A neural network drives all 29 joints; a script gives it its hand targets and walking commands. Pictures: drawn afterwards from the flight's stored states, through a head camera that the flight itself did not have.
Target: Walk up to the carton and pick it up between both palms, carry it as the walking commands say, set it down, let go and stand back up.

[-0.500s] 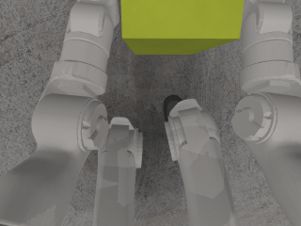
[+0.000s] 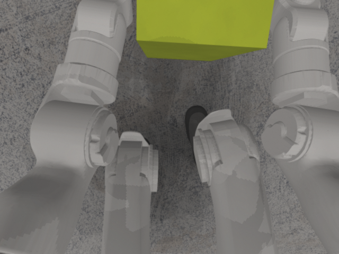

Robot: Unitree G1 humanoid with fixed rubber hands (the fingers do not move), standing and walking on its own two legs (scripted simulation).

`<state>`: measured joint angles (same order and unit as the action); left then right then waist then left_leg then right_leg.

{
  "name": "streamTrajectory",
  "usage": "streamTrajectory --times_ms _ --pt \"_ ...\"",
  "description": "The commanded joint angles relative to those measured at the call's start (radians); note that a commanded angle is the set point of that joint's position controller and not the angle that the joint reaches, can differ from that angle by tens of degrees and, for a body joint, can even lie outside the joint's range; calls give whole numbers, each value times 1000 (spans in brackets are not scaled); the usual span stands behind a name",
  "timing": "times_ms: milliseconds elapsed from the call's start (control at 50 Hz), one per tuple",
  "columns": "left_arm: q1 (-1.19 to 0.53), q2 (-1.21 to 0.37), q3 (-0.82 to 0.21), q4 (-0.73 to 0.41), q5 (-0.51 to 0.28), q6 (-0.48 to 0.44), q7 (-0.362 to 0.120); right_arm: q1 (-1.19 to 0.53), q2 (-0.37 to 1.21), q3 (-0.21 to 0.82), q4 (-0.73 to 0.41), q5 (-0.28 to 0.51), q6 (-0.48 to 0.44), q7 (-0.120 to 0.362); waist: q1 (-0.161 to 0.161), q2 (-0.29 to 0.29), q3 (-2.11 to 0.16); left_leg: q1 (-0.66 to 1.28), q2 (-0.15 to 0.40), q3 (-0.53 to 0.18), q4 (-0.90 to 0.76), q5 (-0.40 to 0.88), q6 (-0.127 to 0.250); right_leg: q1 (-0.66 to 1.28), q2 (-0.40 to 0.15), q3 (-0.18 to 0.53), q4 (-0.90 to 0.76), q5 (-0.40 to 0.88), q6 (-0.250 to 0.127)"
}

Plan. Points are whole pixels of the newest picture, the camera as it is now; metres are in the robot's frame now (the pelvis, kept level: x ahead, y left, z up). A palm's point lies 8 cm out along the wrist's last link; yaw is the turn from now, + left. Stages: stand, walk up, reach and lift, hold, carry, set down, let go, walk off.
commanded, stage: set down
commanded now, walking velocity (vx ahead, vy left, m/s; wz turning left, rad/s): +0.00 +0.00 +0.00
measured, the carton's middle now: out of the picture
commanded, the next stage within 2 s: none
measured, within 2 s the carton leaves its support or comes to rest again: rests again in 0.24 s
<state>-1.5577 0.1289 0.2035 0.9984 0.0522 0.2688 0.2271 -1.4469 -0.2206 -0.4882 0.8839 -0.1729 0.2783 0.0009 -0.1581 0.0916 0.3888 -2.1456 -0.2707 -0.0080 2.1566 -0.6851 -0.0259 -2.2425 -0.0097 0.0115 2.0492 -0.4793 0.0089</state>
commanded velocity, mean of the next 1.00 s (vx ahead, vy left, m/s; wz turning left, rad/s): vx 0.00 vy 0.00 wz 0.00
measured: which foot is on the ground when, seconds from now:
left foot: down 0.00-1.00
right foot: down 0.00-1.00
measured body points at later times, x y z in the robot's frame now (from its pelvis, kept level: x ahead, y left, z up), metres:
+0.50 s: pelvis +0.00 +0.00 -0.01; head +0.37 -0.05 +0.22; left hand +0.58 +0.00 -0.19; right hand +0.51 -0.27 -0.19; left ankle +0.08 +0.09 -0.36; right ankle +0.13 -0.12 -0.36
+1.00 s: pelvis +0.00 +0.00 -0.01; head +0.38 -0.05 +0.22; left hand +0.58 +0.00 -0.19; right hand +0.52 -0.27 -0.20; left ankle +0.08 +0.09 -0.36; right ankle +0.13 -0.12 -0.36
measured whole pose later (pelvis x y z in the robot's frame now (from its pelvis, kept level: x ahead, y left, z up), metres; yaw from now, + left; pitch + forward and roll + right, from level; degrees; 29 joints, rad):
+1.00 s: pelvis +0.00 +0.00 -0.01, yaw +0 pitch +36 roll -1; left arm -1.61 0.18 0.15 1.08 0.03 0.21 0.18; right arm -1.50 -0.24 -0.56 1.02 -0.17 0.17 0.05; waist -0.16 0.08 0.45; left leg -2.15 -0.23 0.02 2.20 -0.68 0.00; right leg -2.23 -0.02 0.01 2.09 -0.49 0.01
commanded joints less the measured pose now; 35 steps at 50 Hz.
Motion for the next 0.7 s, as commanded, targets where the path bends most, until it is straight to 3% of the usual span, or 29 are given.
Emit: streamTrajectory --times_ms 0,680 --pt "-602 -928 -283 -137 -105 -64 -259 -580 743 321 -27 101 -28 249 -168 110 -1164 222 40 11 -214 299 -1 780 85 -35 -58 434 -44" --pt "-561 -772 -213 -51 -60 -76 -263 -509 638 210 38 46 -47 258 -148 111 -993 224 57 5 -198 245 13 640 78 -40 -32 314 -36"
